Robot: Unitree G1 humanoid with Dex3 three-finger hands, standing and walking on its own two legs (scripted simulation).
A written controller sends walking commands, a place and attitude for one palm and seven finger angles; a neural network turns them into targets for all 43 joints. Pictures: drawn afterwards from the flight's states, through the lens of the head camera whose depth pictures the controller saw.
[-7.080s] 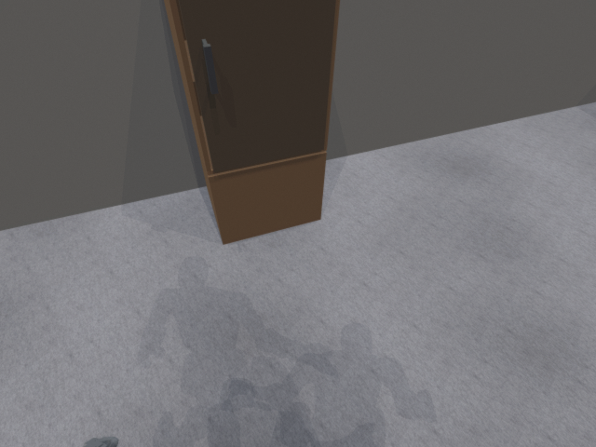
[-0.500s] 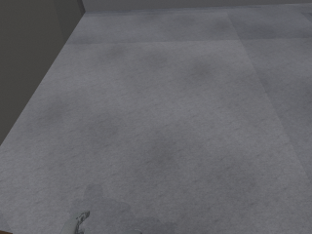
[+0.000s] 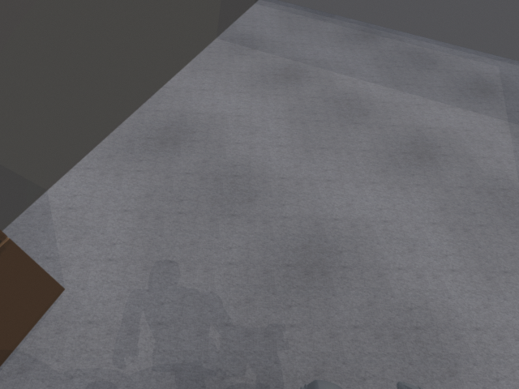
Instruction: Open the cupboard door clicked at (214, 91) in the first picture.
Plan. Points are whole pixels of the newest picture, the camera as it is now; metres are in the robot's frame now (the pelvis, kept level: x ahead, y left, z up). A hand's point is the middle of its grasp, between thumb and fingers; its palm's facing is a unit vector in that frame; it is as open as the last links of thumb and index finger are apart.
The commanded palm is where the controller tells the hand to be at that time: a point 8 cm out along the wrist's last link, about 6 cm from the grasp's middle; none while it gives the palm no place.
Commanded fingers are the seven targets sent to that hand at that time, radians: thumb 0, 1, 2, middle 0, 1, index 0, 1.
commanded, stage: turn to face it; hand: left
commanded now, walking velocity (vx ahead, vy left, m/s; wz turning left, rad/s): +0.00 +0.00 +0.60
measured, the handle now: out of the picture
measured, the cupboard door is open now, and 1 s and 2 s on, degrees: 0 0 0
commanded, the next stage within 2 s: take the last steps up to it in 1.84 s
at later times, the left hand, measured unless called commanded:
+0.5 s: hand out of the picture +0.04 +0.17 -0.13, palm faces +0.31 -0.91 -0.29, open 7.4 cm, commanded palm none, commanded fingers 0.00 0.90 0.90 -0.20 -0.30 -0.20 -0.30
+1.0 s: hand out of the picture -0.14 +0.21 -0.16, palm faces +0.61 -0.75 -0.26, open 7.4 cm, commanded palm none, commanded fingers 0.00 0.90 0.90 -0.20 -0.30 -0.20 -0.30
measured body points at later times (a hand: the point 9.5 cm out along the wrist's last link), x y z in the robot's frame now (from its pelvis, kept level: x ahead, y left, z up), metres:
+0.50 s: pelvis -0.01 -0.05 +0.01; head +0.01 -0.08 +0.46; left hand +0.02 +0.22 -0.10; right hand +0.11 -0.29 -0.15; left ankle -0.05 +0.08 -0.65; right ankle +0.03 -0.14 -0.73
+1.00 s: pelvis -0.05 -0.01 +0.01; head -0.04 +0.03 +0.46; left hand -0.17 +0.25 -0.14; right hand +0.18 -0.16 -0.11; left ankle -0.09 +0.07 -0.73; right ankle +0.03 -0.14 -0.65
